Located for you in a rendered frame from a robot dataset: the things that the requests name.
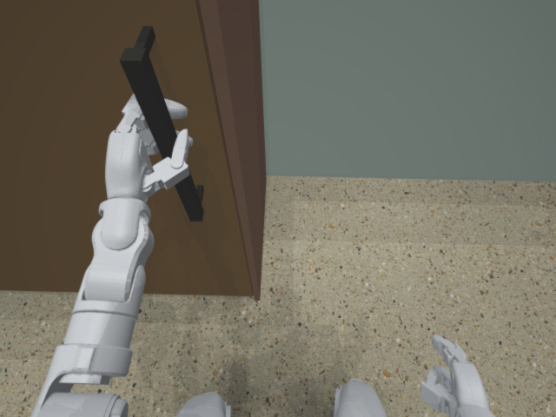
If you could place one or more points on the robot thigh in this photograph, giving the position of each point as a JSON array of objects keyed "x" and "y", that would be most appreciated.
[
  {"x": 356, "y": 399},
  {"x": 205, "y": 405}
]

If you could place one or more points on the left robot thigh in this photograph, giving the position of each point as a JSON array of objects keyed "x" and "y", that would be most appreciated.
[{"x": 205, "y": 405}]

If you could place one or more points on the right robot thigh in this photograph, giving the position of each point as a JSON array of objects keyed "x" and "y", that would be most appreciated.
[{"x": 356, "y": 399}]

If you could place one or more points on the left robot upper arm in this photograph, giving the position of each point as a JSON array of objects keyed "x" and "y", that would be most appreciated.
[{"x": 84, "y": 405}]

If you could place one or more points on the left robot hand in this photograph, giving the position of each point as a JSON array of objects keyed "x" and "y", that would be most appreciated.
[{"x": 128, "y": 151}]

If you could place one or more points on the right robot hand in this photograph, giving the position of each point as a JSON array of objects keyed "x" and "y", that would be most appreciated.
[{"x": 459, "y": 387}]

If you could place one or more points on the handle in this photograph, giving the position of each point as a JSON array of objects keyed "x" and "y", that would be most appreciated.
[{"x": 142, "y": 79}]

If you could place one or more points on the wardrobe door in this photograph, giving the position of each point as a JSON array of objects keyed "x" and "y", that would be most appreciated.
[{"x": 62, "y": 92}]

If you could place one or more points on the left robot forearm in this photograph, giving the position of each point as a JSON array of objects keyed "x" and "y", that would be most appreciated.
[{"x": 96, "y": 346}]

